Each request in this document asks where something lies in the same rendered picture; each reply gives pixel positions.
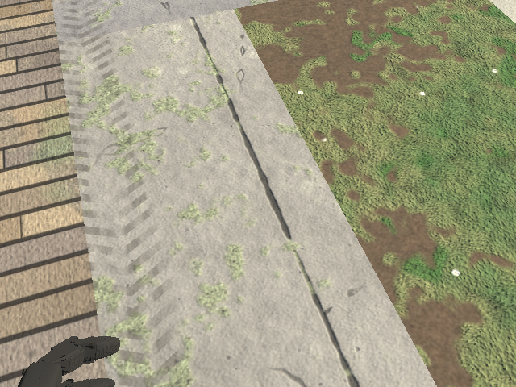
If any robot left hand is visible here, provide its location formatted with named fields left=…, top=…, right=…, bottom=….
left=18, top=336, right=120, bottom=387

